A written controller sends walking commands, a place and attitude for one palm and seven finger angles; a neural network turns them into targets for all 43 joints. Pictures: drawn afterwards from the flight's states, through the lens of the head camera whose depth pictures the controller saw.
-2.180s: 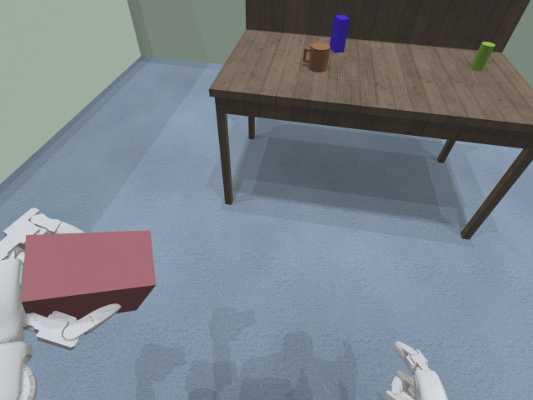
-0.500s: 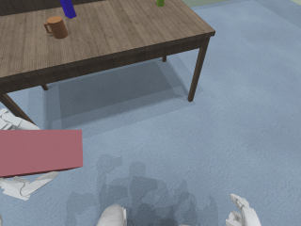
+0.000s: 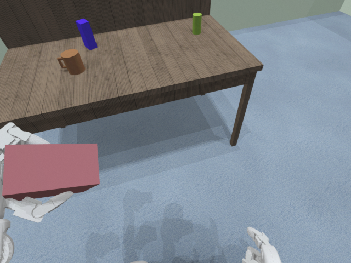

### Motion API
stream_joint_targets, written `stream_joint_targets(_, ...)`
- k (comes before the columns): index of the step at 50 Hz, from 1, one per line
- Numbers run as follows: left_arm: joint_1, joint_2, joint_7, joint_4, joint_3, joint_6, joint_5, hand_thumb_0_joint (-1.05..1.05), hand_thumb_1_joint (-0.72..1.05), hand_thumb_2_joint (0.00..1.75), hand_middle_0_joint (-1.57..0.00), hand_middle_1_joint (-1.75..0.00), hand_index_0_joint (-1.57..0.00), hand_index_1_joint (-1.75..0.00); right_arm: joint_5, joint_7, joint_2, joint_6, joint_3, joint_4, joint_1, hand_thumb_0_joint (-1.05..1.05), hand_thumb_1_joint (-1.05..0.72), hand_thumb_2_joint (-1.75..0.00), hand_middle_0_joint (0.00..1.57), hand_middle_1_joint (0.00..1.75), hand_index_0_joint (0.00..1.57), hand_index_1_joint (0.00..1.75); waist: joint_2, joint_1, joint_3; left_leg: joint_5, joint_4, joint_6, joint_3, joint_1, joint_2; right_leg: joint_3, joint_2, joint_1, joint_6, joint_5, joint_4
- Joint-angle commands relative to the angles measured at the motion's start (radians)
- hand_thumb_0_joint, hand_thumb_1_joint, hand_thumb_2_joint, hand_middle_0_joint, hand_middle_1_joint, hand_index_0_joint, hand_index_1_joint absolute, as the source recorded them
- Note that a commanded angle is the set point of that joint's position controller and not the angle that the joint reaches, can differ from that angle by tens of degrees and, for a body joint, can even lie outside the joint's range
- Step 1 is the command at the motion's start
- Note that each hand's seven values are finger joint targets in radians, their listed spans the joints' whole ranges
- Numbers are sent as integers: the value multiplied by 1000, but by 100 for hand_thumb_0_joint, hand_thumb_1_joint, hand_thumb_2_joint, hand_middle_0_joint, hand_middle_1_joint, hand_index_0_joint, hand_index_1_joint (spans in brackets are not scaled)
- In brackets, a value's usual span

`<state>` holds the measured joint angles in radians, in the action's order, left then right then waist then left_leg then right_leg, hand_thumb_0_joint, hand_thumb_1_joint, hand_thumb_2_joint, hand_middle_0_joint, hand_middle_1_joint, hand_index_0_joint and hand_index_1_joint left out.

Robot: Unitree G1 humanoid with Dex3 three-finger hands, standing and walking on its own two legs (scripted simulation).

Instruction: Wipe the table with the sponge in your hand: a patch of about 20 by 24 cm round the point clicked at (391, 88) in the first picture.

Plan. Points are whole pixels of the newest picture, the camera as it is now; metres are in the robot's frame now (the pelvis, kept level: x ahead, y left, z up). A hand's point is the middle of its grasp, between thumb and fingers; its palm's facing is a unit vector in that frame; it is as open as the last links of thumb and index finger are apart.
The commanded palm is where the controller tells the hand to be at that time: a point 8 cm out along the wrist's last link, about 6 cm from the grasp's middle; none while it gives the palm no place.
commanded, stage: walk to a spot facing it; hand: left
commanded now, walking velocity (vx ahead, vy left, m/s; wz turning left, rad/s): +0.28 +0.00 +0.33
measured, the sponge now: (64, 172) +0.23 +0.20 +0.17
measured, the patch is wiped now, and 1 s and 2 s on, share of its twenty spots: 0.00 0.00 0.00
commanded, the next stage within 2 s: turn to face it in 0.14 s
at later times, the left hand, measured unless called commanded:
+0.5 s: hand (63, 122) +0.32 +0.24 +0.19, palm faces +0.46 -0.78 -0.43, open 10.5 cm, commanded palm +0.26 +0.27 +0.19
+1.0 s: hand (98, 110) +0.36 +0.18 +0.18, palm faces +0.34 -0.84 -0.42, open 10.5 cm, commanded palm +0.31 +0.22 +0.19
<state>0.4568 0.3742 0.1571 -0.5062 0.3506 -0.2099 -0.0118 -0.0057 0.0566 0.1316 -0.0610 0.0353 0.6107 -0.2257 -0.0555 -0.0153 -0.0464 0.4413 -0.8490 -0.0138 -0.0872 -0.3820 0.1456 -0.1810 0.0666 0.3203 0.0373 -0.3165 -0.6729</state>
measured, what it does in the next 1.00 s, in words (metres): walks ahead: left foot, then right foot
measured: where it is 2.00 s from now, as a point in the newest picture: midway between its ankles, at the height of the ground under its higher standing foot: outside the picture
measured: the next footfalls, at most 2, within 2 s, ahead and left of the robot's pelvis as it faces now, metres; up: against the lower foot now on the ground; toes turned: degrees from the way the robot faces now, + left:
left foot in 0.32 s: +0.21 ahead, +0.13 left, +0.00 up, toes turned +14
right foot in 0.58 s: +0.17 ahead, -0.17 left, +0.00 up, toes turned -10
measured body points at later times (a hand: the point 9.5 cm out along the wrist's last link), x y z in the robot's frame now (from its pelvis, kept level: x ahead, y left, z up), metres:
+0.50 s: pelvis +0.11 -0.02 +0.01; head +0.15 -0.01 +0.45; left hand +0.29 +0.28 +0.21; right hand +0.32 -0.22 -0.07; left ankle +0.17 +0.12 -0.72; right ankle +0.13 -0.13 -0.69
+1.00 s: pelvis +0.14 -0.05 +0.01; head +0.15 -0.03 +0.46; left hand +0.34 +0.23 +0.21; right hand +0.29 -0.31 -0.05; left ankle +0.14 +0.06 -0.72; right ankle +0.14 -0.15 -0.70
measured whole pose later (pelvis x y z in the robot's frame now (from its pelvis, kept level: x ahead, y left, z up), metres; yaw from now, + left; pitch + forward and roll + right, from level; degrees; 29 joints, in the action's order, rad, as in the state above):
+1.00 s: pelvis +0.14 -0.05 +0.01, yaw -3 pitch +0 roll -1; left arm 0.50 0.40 0.15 -0.52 0.36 -0.21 -0.02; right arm 0.00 0.06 0.22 -0.05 -0.03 0.55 -0.22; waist 0.02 0.01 -0.03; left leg 0.30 -0.55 0.01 -0.13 -0.24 0.07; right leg -0.07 0.00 0.33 0.00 -0.41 -0.68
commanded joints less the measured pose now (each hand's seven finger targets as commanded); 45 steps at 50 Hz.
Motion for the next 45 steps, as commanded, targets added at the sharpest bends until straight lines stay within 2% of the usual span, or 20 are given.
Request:
stream_joint_targets(1,-125,184,15,-139,146,-42,-15,0,10,130,-120,-160,-120,-160,-4,11,146,-38,-58,-119,131,0,-90,-90,20,30,20,30,206,5,77,13,-424,-11,96,-415,-28,523,353,-332,173,164,389)
stream_joint_targets(5,-76,156,21,-170,127,-77,3,0,10,130,-120,-160,-120,-160,5,4,147,-14,-63,-115,119,0,-90,-90,20,30,20,30,194,17,110,-81,-190,-14,18,-303,-24,169,283,-356,104,600,307)
stream_joint_targets(10,11,180,48,-286,171,-80,-5,0,10,130,-120,-160,-120,-160,9,1,133,-22,-79,-186,116,0,-90,-90,20,30,20,30,205,-28,147,-141,167,10,-125,-113,-87,82,270,-365,89,689,239)
stream_joint_targets(13,6,179,62,-296,170,-75,-12,0,10,130,-120,-160,-120,-160,5,13,137,-19,-91,-186,68,0,-90,-90,20,30,20,30,155,22,223,-320,360,16,-179,159,-156,18,208,-276,31,706,19)
stream_joint_targets(14,-18,185,62,-320,169,-86,-13,0,10,130,-120,-160,-120,-160,2,21,152,-18,-102,-191,65,0,-90,-90,20,30,20,30,66,39,263,-407,406,38,-122,336,-117,13,172,-171,-8,615,-130)
stream_joint_targets(15,-22,188,62,-325,179,-100,-20,0,10,130,-120,-160,-120,-160,3,21,177,-19,-109,-189,72,0,-90,-90,20,30,20,30,-139,32,307,-665,402,145,154,507,91,4,57,23,-56,176,-331)
stream_joint_targets(16,-57,178,57,-316,149,-107,-26,0,10,130,-120,-160,-120,-160,-7,9,187,-24,-106,-194,62,0,-90,-90,20,30,20,30,-228,22,295,-891,420,250,450,525,282,94,-27,169,-55,-332,-510)
stream_joint_targets(17,-27,204,43,-199,171,-93,-20,0,10,130,-120,-160,-120,-160,-1,5,191,-24,-99,-167,59,0,-90,-90,20,30,20,30,-160,32,238,-808,459,280,488,452,319,179,-15,243,-54,-325,-570)
stream_joint_targets(19,-60,208,26,-265,179,-88,-17,0,10,130,-120,-160,-120,-160,-8,-3,191,-18,-110,-158,93,0,-90,-90,20,30,20,30,-158,26,198,-608,472,281,375,349,298,208,36,267,-64,-260,-519)
stream_joint_targets(22,-2,163,13,-351,149,-85,-22,0,10,130,-120,-160,-120,-160,-3,-16,181,-44,-95,-172,100,0,-90,-90,20,30,20,30,-220,4,179,-483,485,170,110,157,185,115,22,62,-68,-134,-232)
stream_joint_targets(27,-35,133,19,-221,130,-56,-24,0,10,130,-120,-160,-120,-160,-7,-7,175,-72,-73,-178,89,0,-90,-90,20,30,20,30,-113,7,145,-114,395,70,0,4,131,32,-37,-163,-87,19,87)
stream_joint_targets(28,-68,135,17,-186,128,-52,-20,0,10,130,-120,-160,-120,-160,-7,-4,169,-71,-74,-174,86,0,-90,-90,20,30,20,30,-41,11,124,-36,317,42,-32,-6,92,82,-10,-151,-74,54,165)
stream_joint_targets(30,-145,171,18,-141,139,-37,-20,0,10,130,-120,-160,-120,-160,5,4,140,-69,-62,-171,85,0,-90,-90,20,30,20,30,275,27,94,82,52,-20,-77,-18,-82,441,185,-5,26,175,343)
stream_joint_targets(31,-160,172,17,-136,128,-20,-24,0,10,130,-120,-160,-120,-160,3,1,161,-69,-73,-174,109,0,-90,-90,20,30,20,30,370,6,94,110,-102,-25,-18,-62,-106,593,258,0,88,193,404)
stream_joint_targets(32,-179,173,20,-150,114,-21,-18,0,10,130,-120,-160,-120,-160,5,0,147,-67,-58,-159,123,0,-90,-90,20,30,20,30,328,12,95,81,-184,-25,39,-99,-89,591,283,-62,128,327,388)
stream_joint_targets(35,-138,160,23,-156,116,-42,-8,0,10,130,-120,-160,-120,-160,8,7,133,-50,-39,-142,140,0,-90,-90,20,30,20,30,216,14,182,42,-87,-32,37,-74,-92,359,217,-214,114,738,252)
stream_joint_targets(38,-56,164,24,-195,137,-52,-6,0,10,130,-120,-160,-120,-160,12,10,137,-31,-47,-169,146,0,-90,-90,20,30,20,30,201,-2,226,-20,126,-24,6,-17,-112,327,184,-276,107,771,216)
stream_joint_targets(41,-14,167,28,-259,148,-55,-13,0,10,130,-120,-160,-120,-160,5,9,155,-12,-67,-192,101,0,-90,-90,20,30,20,30,129,21,271,-229,388,-20,5,143,-93,310,151,-250,60,619,166)
stream_joint_targets(43,4,176,29,-281,156,-63,-19,0,10,130,-120,-160,-120,-160,-2,14,190,-13,-87,-210,102,0,-90,-90,20,30,20,30,-32,7,259,-564,468,31,115,261,70,260,39,-133,-19,381,103)
stream_joint_targets(45,36,170,16,-256,149,-72,-20,0,10,130,-120,-160,-120,-160,5,8,179,-20,-79,-216,103,0,-90,-90,20,30,20,30,-266,3,182,-776,495,111,244,246,212,168,-41,28,-56,-96,-37)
